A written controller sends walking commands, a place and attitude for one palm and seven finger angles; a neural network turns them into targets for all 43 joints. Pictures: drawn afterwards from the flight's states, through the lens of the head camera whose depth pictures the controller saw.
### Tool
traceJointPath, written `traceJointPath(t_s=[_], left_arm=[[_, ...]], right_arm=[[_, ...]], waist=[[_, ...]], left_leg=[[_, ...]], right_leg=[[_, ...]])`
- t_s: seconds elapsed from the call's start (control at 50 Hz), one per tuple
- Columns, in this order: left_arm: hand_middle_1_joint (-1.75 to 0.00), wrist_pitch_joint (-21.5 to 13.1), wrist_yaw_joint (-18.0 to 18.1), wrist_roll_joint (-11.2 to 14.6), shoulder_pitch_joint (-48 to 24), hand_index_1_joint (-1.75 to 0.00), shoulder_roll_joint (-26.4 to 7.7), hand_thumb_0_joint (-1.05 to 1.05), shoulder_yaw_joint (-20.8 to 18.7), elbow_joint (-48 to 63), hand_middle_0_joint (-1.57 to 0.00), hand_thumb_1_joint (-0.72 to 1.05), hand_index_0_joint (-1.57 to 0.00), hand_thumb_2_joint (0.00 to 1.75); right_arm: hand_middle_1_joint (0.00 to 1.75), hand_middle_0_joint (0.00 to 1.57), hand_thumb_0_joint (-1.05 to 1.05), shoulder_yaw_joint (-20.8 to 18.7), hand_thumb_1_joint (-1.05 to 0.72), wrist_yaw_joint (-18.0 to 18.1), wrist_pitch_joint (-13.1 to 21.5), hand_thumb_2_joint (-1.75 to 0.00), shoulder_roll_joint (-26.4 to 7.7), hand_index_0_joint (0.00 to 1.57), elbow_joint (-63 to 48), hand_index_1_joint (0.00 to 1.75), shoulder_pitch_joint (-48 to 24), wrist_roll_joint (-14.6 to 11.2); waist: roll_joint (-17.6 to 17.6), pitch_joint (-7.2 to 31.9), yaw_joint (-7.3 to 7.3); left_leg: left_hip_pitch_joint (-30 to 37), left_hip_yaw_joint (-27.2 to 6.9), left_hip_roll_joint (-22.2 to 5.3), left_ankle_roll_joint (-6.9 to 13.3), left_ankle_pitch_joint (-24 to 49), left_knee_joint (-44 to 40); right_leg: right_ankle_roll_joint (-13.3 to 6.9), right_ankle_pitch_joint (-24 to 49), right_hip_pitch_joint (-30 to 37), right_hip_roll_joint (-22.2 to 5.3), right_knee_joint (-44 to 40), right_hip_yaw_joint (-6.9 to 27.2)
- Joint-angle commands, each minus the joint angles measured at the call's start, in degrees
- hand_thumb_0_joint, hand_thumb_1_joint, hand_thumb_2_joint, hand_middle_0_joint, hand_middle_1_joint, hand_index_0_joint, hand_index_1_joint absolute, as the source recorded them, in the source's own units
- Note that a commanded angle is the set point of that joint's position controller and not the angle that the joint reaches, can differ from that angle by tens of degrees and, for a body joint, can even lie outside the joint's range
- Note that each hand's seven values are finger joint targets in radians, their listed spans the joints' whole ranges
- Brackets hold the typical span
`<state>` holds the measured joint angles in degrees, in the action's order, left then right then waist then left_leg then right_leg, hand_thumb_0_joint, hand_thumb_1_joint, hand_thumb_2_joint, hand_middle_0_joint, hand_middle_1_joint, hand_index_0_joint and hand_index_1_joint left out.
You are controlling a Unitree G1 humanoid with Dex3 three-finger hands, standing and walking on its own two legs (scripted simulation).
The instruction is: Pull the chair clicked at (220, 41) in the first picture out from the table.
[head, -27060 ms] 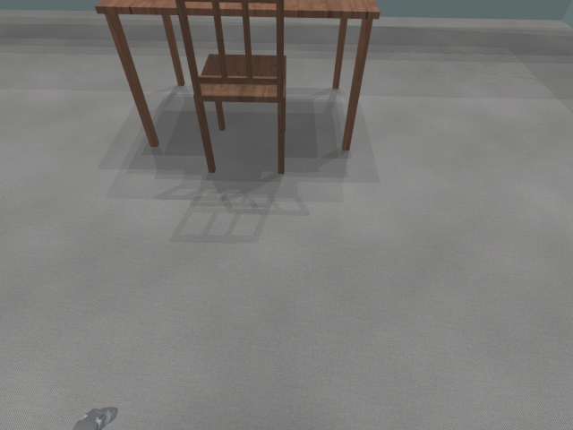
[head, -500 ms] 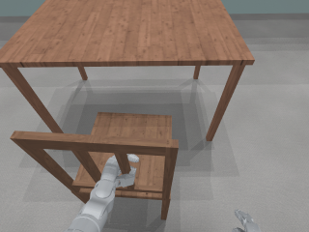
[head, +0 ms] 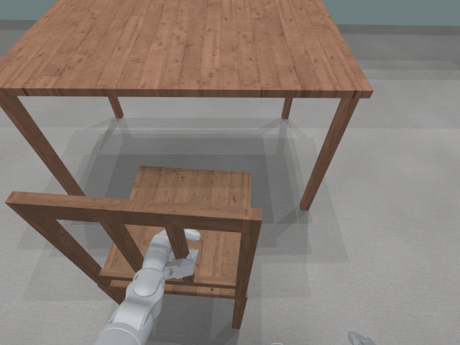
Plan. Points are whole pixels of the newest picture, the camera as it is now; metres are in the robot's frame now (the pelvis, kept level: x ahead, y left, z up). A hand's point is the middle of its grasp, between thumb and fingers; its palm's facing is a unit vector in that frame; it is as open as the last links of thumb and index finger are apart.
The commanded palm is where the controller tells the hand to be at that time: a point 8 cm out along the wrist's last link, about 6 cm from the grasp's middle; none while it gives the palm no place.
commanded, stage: open the thumb and straighten the fingers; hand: left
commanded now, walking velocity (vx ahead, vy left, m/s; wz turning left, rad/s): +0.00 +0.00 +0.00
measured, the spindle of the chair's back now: (130, 251) +0.32 +0.21 -0.08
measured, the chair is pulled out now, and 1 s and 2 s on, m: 0.30 0.30 0.30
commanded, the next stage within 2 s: draw the fingers out of the gap in 0.62 s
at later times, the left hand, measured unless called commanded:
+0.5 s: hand (186, 259) +0.29 +0.09 -0.06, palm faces -0.14 -0.98 -0.16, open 16.0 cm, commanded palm +0.28 +0.14 -0.04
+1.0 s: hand (177, 286) +0.24 +0.10 -0.06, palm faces -0.13 -0.98 -0.15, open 17.5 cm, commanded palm +0.22 +0.14 -0.04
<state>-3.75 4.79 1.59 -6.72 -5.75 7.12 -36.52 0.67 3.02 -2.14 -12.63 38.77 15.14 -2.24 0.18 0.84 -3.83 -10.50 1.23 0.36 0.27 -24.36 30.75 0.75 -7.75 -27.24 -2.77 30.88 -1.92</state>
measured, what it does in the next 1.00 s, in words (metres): stands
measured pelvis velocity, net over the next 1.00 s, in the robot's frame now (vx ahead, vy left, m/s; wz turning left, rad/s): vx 0.00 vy -0.01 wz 0.04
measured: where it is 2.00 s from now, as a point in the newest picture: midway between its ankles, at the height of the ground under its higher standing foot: outside the picture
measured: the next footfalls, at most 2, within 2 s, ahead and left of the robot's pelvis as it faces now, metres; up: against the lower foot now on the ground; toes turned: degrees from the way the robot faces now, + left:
none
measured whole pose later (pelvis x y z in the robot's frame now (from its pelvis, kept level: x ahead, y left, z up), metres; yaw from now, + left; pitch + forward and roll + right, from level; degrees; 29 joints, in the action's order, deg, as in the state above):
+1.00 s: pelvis +0.00 -0.01 -0.03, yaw +2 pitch +12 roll +0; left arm 8.9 -0.2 1.4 11.8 -9.0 7.7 -5.6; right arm 1.1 2.9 4.7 -15.3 29.0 14.8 -2.4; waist -3.1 7.1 -2.7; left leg -26.4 -1.2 0.5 -0.4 -31.9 46.8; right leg 0.1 -15.1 -42.4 -4.0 46.0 -3.8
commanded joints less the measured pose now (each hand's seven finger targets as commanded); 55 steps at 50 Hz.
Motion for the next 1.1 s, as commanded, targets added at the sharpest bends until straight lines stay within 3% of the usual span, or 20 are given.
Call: traceJointPath(t_s=[0.0,0.04,0.08,0.1,0.2,0.28,0.3,0.34,0.36,0.38,0.4,0.42,0.46,0.58,0.66,0.7,0.72,0.82,0.92,1.08], left_arm=[[-1.45,-2.4,-1.3,-1.4,-11.3,-1.45,-1.6,0.0,0.8,17.0,-0.5,0.05,-0.5,0.49],[-1.45,-1.0,-1.6,-1.7,-12.7,-1.45,-2.6,0.0,0.6,17.2,-0.5,-0.19,-0.5,0.37],[-1.38,0.6,-1.5,-1.1,-14.3,-1.38,-3.9,0.0,-1.4,15.9,-0.47,-0.43,-0.47,0.26],[-1.3,1.3,-1.7,-0.7,-12.7,-1.3,-5.7,0.0,-3.5,16.7,-0.45,-0.55,-0.45,0.2],[-0.94,3.5,-2.8,1.0,-13.6,-0.94,-4.0,0.0,-3.0,18.5,-0.32,-0.55,-0.32,0.2],[-0.65,4.2,-4.0,1.3,-12.0,-0.65,-3.9,0.0,-2.8,20.3,-0.22,-0.55,-0.22,0.2],[-0.58,4.4,-4.2,1.3,-11.8,-0.58,-4.4,0.0,-3.2,20.6,-0.2,-0.55,-0.2,0.2],[-0.43,4.9,-4.4,1.0,-11.6,-0.43,-4.3,0.0,-2.6,21.7,-0.15,-0.55,-0.15,0.2],[-0.36,5.2,-4.5,0.6,-11.8,-0.36,-5.1,0.0,-3.1,22.1,-0.13,-0.55,-0.13,0.2],[-0.29,5.2,-4.3,0.4,-13.8,-0.29,-8.5,0.0,-5.4,24.5,-0.1,-0.55,-0.1,0.2],[-0.22,5.5,-4.4,0.3,-13.6,-0.22,-7.7,0.0,-4.7,25.3,-0.07,-0.55,-0.07,0.2],[-0.14,5.8,-4.2,0.2,-12.6,-0.14,-9.5,0.0,-6.2,25.5,-0.05,-0.55,-0.05,0.2],[0.0,6.3,-4.4,0.5,-12.2,0.0,-6.9,0.0,-4.2,25.8,0.0,-0.55,0.0,0.2],[0.0,7.8,-5.1,0.8,-8.0,0.0,-4.3,0.0,-1.8,27.6,0.0,-0.55,0.0,0.2],[0.0,9.0,-5.1,0.3,-6.5,0.0,-4.5,0.0,-1.5,28.5,0.0,-0.55,0.0,0.2],[0.0,9.0,-4.5,-0.2,-7.5,0.0,-8.7,0.0,-5.2,29.7,0.0,-0.55,0.0,0.2],[0.0,9.2,-4.4,-0.4,-4.0,0.0,-8.7,0.0,-5.6,29.4,0.0,-0.55,0.0,0.2],[0.0,9.1,-4.3,-0.3,5.8,0.0,-8.2,0.0,-5.0,36.4,0.0,-0.55,0.0,0.2],[0.0,9.6,-5.0,-0.3,11.8,0.0,-5.4,0.0,-0.2,42.7,0.0,-0.55,0.0,0.2],[0.0,9.6,-3.5,-2.2,18.0,0.0,-4.8,0.0,3.2,51.6,0.0,-0.55,0.0,0.2]], right_arm=[[0.3,0.2,0.0,-2.7,-0.9,-1.5,4.9,-0.9,-7.6,0.2,-8.9,0.3,-2.7,0.5],[0.3,0.2,0.0,-2.9,-0.9,-1.8,5.4,-0.9,-8.1,0.2,-8.8,0.3,-2.1,0.4],[0.3,0.2,0.0,-2.7,-0.9,-1.8,5.7,-0.9,-8.5,0.2,-9.4,0.3,-2.0,0.4],[0.3,0.2,0.0,-2.7,-0.9,-1.7,5.9,-0.9,-8.8,0.2,-10.1,0.3,-2.5,0.4],[0.3,0.2,0.0,-2.6,-0.9,-1.1,7.0,-0.9,-9.2,0.2,-11.7,0.3,-2.7,0.1],[0.3,0.2,0.0,-2.6,-0.9,-0.8,7.8,-0.9,-9.4,0.2,-12.6,0.3,-2.7,0.1],[0.3,0.2,0.0,-2.6,-0.9,-0.7,7.9,-0.9,-9.5,0.2,-12.7,0.3,-2.5,0.1],[0.3,0.2,0.0,-2.6,-0.9,-0.6,8.1,-0.9,-9.5,0.2,-13.0,0.3,-2.5,0.1],[0.3,0.2,0.0,-2.5,-0.9,-0.6,8.1,-0.9,-9.5,0.2,-13.1,0.3,-2.5,0.1],[0.3,0.2,0.0,-2.5,-0.9,-0.4,8.1,-0.9,-9.6,0.2,-13.3,0.3,-2.4,0.1],[0.3,0.2,0.0,-2.4,-0.9,-0.2,8.2,-0.9,-9.3,0.2,-13.5,0.3,-2.4,0.3],[0.3,0.2,0.0,-2.5,-0.9,0.0,8.2,-0.9,-9.5,0.2,-13.7,0.3,-2.5,0.2],[0.3,0.2,0.0,-2.1,-0.9,0.1,8.4,-0.9,-9.0,0.2,-13.7,0.3,-2.6,0.2],[0.3,0.2,0.0,-2.1,-0.9,0.0,9.0,-0.9,-9.3,0.2,-14.7,0.3,-2.7,0.2],[0.3,0.2,0.0,-2.2,-0.9,-0.1,8.9,-0.9,-9.3,0.2,-15.1,0.3,-2.8,0.2],[0.3,0.2,0.0,-2.2,-0.9,0.2,8.7,-0.9,-9.6,0.2,-15.0,0.3,-2.6,0.4],[0.3,0.2,0.0,-2.3,-0.9,0.3,8.6,-0.9,-9.7,0.2,-15.6,0.3,-2.9,0.5],[0.3,0.2,0.0,-2.2,-0.9,0.0,8.8,-0.9,-8.9,0.2,-17.9,0.3,-3.7,0.2],[0.3,0.2,0.0,-2.0,-0.9,0.1,9.8,-0.9,-8.8,0.2,-19.3,0.3,-4.0,0.0],[0.3,0.2,0.0,-1.4,-0.9,0.9,12.4,-0.9,-8.6,0.2,-20.3,0.3,-3.2,0.5]], waist=[[-4.1,15.9,0.81],[-3.9,15.7,0.21],[-1.1,15.7,0.19],[-1.0,16.5,1.17],[4.4,17.9,0.42],[4.7,18.9,0.36],[6.5,19.1,0.22],[4.8,18.9,-0.03],[4.0,18.9,0.15],[2.7,19.9,0.37],[2.7,21.1,0.28],[3.0,20.9,0.59],[2.7,20.3,0.01],[3.1,21.0,-0.09],[3.4,20.2,-0.31],[3.4,20.8,0.11],[3.3,20.7,1.05],[1.6,22.1,1.97],[3.1,18.5,0.17],[1.2,17.6,-0.04]], left_leg=[[-15.4,0.9,-1.0,-1.7,20.4,-1.9],[-16.5,0.6,-1.0,-1.6,18.4,-0.8],[-19.5,0.2,-0.7,-1.1,14.2,-0.3],[-20.7,0.4,-0.6,-1.0,12.6,-0.4],[-24.2,0.2,-0.2,-0.4,10.2,1.3],[-25.8,0.3,0.1,-0.3,9.8,3.0],[-26.3,0.3,0.2,-0.2,9.5,3.5],[-26.4,0.6,0.4,0.0,9.2,4.3],[-26.8,0.4,0.5,-0.1,8.8,4.5],[-26.2,0.5,0.5,0.0,9.4,4.6],[-26.1,0.6,0.7,0.1,9.8,4.8],[-26.3,0.4,0.6,0.1,10.0,5.0],[-26.6,0.5,0.7,0.1,10.2,5.5],[-26.8,0.2,0.8,0.0,11.2,6.6],[-27.2,0.3,0.8,0.0,11.1,7.3],[-27.7,0.3,0.9,0.1,10.9,7.6],[-28.2,0.3,1.0,0.0,11.1,7.4],[-27.9,0.6,0.9,-0.1,12.3,7.8],[-28.6,0.0,0.8,0.1,10.6,9.0],[-26.2,-2.1,0.9,0.0,11.8,10.6]], right_leg=[[-3.1,10.8,16.1,-1.1,2.5,0.0],[-3.0,8.4,13.7,-0.8,3.4,-0.2],[-2.5,4.6,12.8,-0.7,4.0,-0.4],[-2.4,3.0,13.7,-0.8,4.5,-0.2],[-1.8,1.3,13.6,-0.6,6.0,0.0],[-1.5,1.5,13.2,-0.7,7.3,0.3],[-1.4,1.1,13.3,-0.7,7.5,0.4],[-1.2,0.9,12.4,-0.8,7.8,0.6],[-1.3,0.3,12.2,-0.9,8.2,0.6],[-1.3,1.0,13.0,-1.0,8.2,0.9],[-1.2,1.6,14.1,-1.0,8.5,1.0],[-1.3,1.7,14.2,-1.0,8.6,0.9],[-1.2,2.6,13.8,-1.0,8.8,0.9],[-1.2,4.4,13.7,-1.1,9.6,0.2],[-1.0,4.5,13.0,-1.2,9.9,0.2],[-1.1,4.3,13.4,-1.2,10.3,0.4],[-1.3,4.7,14.4,-1.2,10.5,0.4],[-1.6,6.1,15.7,-1.4,11.0,0.5],[-1.4,3.6,12.3,-1.2,10.8,0.0],[-1.4,0.8,6.4,-0.8,13.6,-2.3]])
